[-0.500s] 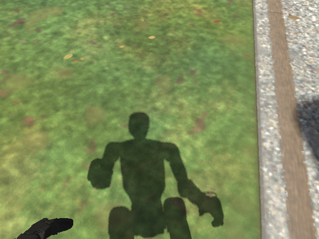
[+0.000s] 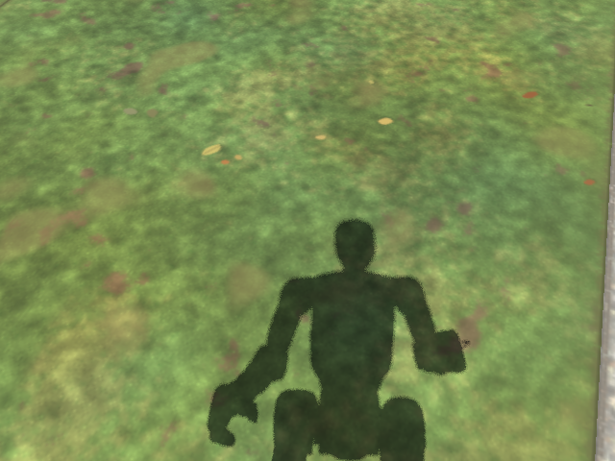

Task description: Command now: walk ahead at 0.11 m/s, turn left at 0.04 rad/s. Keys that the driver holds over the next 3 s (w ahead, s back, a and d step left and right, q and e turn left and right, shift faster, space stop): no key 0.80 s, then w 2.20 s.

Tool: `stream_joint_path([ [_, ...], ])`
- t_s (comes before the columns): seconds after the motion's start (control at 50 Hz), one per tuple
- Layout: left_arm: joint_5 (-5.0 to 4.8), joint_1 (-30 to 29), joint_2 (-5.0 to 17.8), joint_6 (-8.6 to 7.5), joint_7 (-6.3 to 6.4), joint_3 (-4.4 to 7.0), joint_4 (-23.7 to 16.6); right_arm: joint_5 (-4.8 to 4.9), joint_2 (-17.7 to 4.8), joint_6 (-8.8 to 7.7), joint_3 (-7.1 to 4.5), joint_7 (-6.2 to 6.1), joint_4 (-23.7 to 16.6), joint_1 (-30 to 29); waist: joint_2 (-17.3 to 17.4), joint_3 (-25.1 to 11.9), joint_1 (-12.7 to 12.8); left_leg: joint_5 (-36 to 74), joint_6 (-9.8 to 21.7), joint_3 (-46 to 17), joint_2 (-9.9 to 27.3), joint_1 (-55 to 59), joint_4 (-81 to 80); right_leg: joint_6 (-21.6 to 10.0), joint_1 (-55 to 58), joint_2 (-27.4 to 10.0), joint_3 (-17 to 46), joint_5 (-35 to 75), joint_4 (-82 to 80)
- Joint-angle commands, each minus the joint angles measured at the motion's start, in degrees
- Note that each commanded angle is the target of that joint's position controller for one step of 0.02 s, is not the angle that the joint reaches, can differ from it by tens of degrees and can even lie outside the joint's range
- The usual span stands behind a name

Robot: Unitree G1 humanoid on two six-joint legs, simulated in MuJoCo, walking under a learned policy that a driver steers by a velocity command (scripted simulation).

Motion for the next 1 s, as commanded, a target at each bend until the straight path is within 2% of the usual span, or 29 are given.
stream_joint_path([
  [0.02,1.27,1.65,6.35,-0.86,0.23,0.93,-2.36,-1.2,-10.7,-0.82,-3.12,-0.8,-2.42,5.33,-0.24,-9.65,-2.64,31.49,4.86,-5.51,6.25,21.46,-2.33,-1.8,-5.58,-8.51,4.61,23.88,8.87],
  [0.04,1.82,8.0,2.97,-1.29,0.06,-0.21,-1.02,-1.54,-9.73,-0.09,-2.73,-1.17,-2.23,5.79,6.59,-15.24,-0.41,40.53,12.17,-12.37,13.51,31.95,1.27,1.5,-13.17,-5.6,2.99,6.11,14.21],
  [0.06,1.42,6.27,3.52,-0.75,0.14,-0.43,-0.46,-0.81,-5.01,0.74,-1.63,-1.05,-1.8,6.25,7.2,-16.89,-2.58,35.85,15.18,-15.46,15.52,30.73,0.05,3.13,-13.76,-5.18,3.4,-7.74,16.71],
  [0.08,0.92,3.26,4.42,0.27,0.24,-0.17,-1.28,-0.31,-3.18,1.21,-0.9,-0.78,-1.24,4.68,7.28,-14.42,-2.28,26.4,14.47,-16.22,14.55,27.05,-2.01,3.73,-14.33,-5.67,3.82,-12.04,15.96],
  [0.1,0.82,2.21,4.52,1.48,0.61,-0.1,-1.17,-0.34,-3.66,1.54,-0.85,-0.47,-1.29,2.08,5.92,-12.04,-1.37,17.73,12.57,-15.41,12.93,22.61,-3.48,3.85,-13.08,-6.23,3.83,-10.12,13.16],
  [0.14,1.63,2.07,5.51,3.46,1.04,0.01,-0.55,-0.08,-6.22,1.89,-1.54,-0.01,-2.31,-3.75,4.33,-7.17,0.61,-0.61,6.87,-9.79,7.54,11.39,-5.17,3.09,-6.16,-6.37,3.49,1.21,3.94],
  [0.16,1.8,1.94,6.79,3.9,1.14,0.12,-0.4,-0.04,-6.23,1.94,-1.64,0.03,-2.3,-3.9,3.0,-4.97,-0.27,-9.92,4.4,-6.76,4.51,9.53,-5.37,2.31,-7.19,-7.04,3.87,1.06,2.58],
  [0.18,1.37,1.46,7.87,3.89,1.08,0.41,0.36,0.01,-5.76,1.83,-1.62,0.09,-2.28,-3.65,-0.26,-2.09,-1.53,-11.61,3.04,-4.1,2.08,11.05,-4.6,1.27,-11.03,-6.68,3.69,-2.8,3.37],
  [0.22,1.37,0.16,6.46,3.19,1.29,0.06,0.64,-0.14,-5.22,1.12,-1.55,-0.18,-1.12,-2.86,-0.48,-2.91,-1.65,-1.54,3.07,-4.14,2.21,13.81,-2.0,1.27,-10.19,-6.97,3.65,1.28,3.07],
  [0.26,1.24,-0.23,6.72,2.29,1.43,0.17,1.32,0.09,-5.07,0.7,-1.69,-0.55,0.14,-1.29,-1.5,-5.74,-2.16,11.54,4.02,-3.45,2.24,17.5,1.18,1.74,-8.35,-7.26,3.81,8.51,3.57],
  [0.32,0.81,-0.29,6.32,2.23,1.53,0.15,2.63,0.32,-4.87,0.85,-1.84,-0.68,1.76,-0.88,-2.43,-7.28,-2.22,16.23,4.96,-3.1,2.25,19.41,2.43,2.23,-6.69,-7.05,3.44,12.3,4.18],
  [0.46,0.86,-0.54,5.87,3.34,1.82,0.08,5.08,0.39,-4.77,1.91,-2.1,-0.79,5.29,-1.88,-2.2,-3.99,-1.98,9.4,4.22,-2.15,1.27,17.67,1.16,1.89,-6.63,-6.64,3.12,8.89,3.07],
  [0.62,0.94,0.1,5.28,2.82,2.07,-0.26,7.45,0.48,-5.07,2.6,-2.17,-1.68,9.7,-2.23,-2.18,-1.8,-2.31,3.63,3.11,-1.54,0.51,18.24,-0.23,1.75,-8.36,-6.48,2.9,4.82,1.24],
  [0.8,1.03,2.22,3.87,2.27,2.22,-0.74,9.34,0.55,-4.85,3.02,-1.9,-2.08,14.14,-2.36,-2.27,0.13,-2.71,-1.71,2.42,-1.34,0.06,18.0,-1.78,1.63,-9.9,-6.14,2.6,0.79,-0.35],
  [0.82,0.96,3.57,3.54,2.3,2.28,-0.78,9.97,0.57,-4.42,3.1,-1.78,-2.09,15.05,-1.46,-2.61,-0.77,-2.63,-8.57,2.35,-0.55,-0.74,18.16,-1.77,1.23,-9.67,-5.97,2.51,-4.99,-1.22],
  [0.84,0.65,3.9,4.24,2.4,2.4,-0.53,10.06,0.78,-4.67,3.18,-1.9,-2.12,15.53,-1.24,-3.61,0.58,-2.7,-17.96,2.22,0.67,-2.08,16.53,-0.86,0.14,-10.78,-6.18,3.3,-11.89,-2.0],
  [0.86,0.37,3.55,5.54,2.42,2.57,-0.11,9.51,0.96,-5.11,3.06,-2.1,-2.11,15.8,-1.27,-5.12,2.37,-2.6,-26.5,2.12,2.06,-3.49,13.38,0.85,-1.54,-11.63,-7.16,5.15,-18.69,-2.9],
  [0.88,0.17,4.17,6.45,2.25,2.72,0.21,9.03,0.95,-5.2,2.61,-2.13,-1.99,15.59,-2.35,-6.3,4.51,-1.96,-30.59,1.98,2.9,-4.28,9.05,2.81,-3.41,-11.58,-9.2,8.28,-24.51,-4.79],
  [0.9,-0.11,5.84,7.7,1.81,2.8,0.68,8.97,1.13,-4.69,1.77,-2.03,-1.66,14.94,-4.22,-8.31,6.48,-0.89,-29.29,1.67,4.27,-4.85,4.54,6.54,-5.66,-10.03,-12.87,13.42,-28.57,-7.89],
  [0.92,-0.53,6.07,9.62,1.17,2.85,1.42,8.95,1.55,-3.81,0.76,-1.88,-1.14,14.37,-5.63,-11.36,8.82,-0.7,-23.78,1.46,6.02,-4.46,0.41,11.83,-8.25,-8.33,-18.29,19.77,-29.81,-11.39],
  [0.94,-0.72,5.48,10.14,0.5,2.86,1.81,8.9,1.73,-3.48,-0.15,-1.8,-0.66,13.99,-6.2,-12.32,10.77,-0.91,-21.52,1.99,4.45,-1.89,-2.63,14.86,-10.09,-7.42,-22.08,23.46,-27.15,-12.35],
  [0.96,-0.7,5.02,9.03,-0.1,2.77,1.72,8.68,2.02,-3.49,-0.95,-1.86,-0.2,14.07,-5.54,-11.87,11.29,-1.63,-22.16,2.65,3.81,-0.53,-4.51,15.04,-10.36,-5.41,-22.92,23.37,-22.32,-11.61],
  [0.98,-0.84,4.52,8.07,-0.48,2.51,1.63,8.44,2.35,-3.18,-1.62,-1.84,0.2,14.4,-4.35,-11.42,11.19,-2.55,-23.37,3.26,4.11,-0.07,-3.61,11.88,-9.48,-4.21,-22.03,21.1,-17.41,-9.88],
  [1.0,-1.08,3.45,7.52,-0.54,2.18,1.55,8.08,2.68,-2.84,-2.1,-1.94,0.5,15.46,-1.49,-10.61,10.28,-4.31,-22.55,3.71,5.4,-0.79,2.33,5.78,-7.88,-5.66,-19.86,17.44,-13.93,-7.57],
])
Next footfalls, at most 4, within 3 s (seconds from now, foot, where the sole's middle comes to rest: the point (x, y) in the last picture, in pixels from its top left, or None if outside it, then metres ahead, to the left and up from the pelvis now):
1.54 right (396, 454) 0.50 -0.12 -0.77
2.12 left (297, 316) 0.82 0.11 -0.77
2.66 right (391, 224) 1.13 -0.13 -0.77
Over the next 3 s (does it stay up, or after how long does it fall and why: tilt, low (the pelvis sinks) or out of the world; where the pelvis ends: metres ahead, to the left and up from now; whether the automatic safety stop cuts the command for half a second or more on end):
stays up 1.14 -0.04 0.01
